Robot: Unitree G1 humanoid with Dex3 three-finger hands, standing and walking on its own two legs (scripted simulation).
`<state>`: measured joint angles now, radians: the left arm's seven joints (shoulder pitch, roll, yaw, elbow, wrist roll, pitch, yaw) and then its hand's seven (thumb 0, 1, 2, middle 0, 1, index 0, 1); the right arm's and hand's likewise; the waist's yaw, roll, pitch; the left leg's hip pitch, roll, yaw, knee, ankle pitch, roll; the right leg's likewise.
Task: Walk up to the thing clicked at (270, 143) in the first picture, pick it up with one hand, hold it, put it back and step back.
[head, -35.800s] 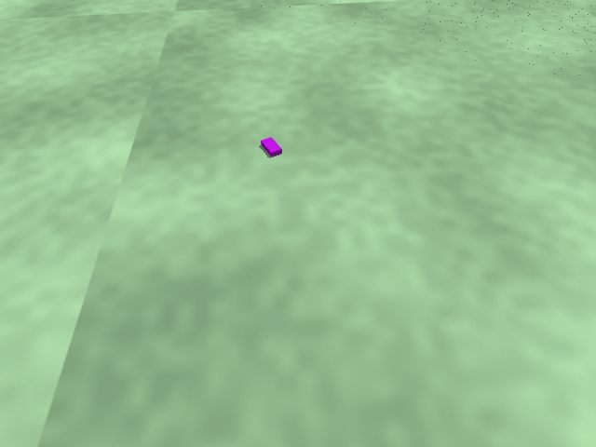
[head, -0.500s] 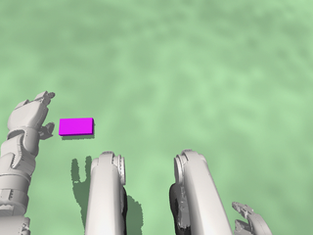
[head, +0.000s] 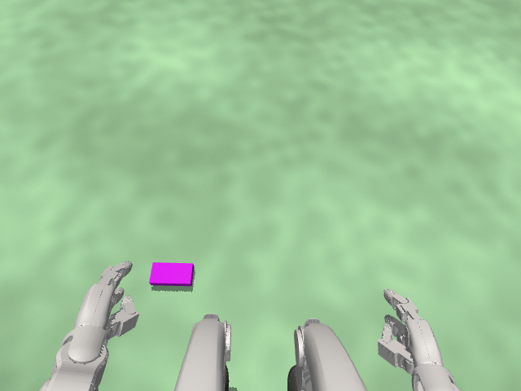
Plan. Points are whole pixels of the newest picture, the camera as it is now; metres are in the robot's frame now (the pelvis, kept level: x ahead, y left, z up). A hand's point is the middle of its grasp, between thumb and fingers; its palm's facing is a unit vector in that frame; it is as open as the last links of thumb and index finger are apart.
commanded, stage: home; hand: left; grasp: from above
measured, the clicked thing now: (172, 274) +0.45 +0.28 -0.59
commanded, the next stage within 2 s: none
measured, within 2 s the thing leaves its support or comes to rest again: neither
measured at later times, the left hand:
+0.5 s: hand (111, 328) +0.21 +0.19 +0.07, palm faces +0.09 -0.98 -0.20, open 7.3 cm
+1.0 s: hand (113, 333) +0.20 +0.19 +0.06, palm faces +0.08 -0.98 -0.19, open 7.3 cm
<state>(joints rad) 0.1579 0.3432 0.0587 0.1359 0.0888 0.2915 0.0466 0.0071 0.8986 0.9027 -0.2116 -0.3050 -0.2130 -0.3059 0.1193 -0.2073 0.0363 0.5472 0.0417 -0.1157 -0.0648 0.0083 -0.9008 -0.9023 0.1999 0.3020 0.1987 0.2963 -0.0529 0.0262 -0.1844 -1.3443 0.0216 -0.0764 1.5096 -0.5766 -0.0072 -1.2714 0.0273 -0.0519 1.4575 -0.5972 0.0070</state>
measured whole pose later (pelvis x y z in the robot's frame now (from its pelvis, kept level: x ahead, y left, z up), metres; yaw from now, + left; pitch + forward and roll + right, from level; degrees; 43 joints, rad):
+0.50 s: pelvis +0.05 +0.00 +0.11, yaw +2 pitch +11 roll -3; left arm 0.52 0.23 0.03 -0.16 -0.06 0.47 0.03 0.01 0.91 0.90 -0.20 -0.30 -0.21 -0.30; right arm 0.31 -0.21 0.04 0.50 0.02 -0.22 -0.19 0.01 -0.90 -0.90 0.20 0.30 0.20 0.30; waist -0.05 0.05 -0.19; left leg -0.73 0.02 -0.06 1.01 -0.48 0.00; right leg -0.65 0.02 -0.04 0.94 -0.48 0.01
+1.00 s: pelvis +0.05 +0.00 +0.11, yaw +2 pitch +10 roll -3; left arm 0.50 0.23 0.03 -0.12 -0.05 0.45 0.02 0.01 0.91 0.90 -0.20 -0.30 -0.20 -0.30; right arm 0.30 -0.21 0.04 0.54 0.00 -0.24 -0.18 0.01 -0.90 -0.90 0.20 0.30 0.20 0.30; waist -0.04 0.04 -0.16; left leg -0.70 0.02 -0.06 1.00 -0.47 0.00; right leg -0.62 0.02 -0.04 0.94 -0.48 0.01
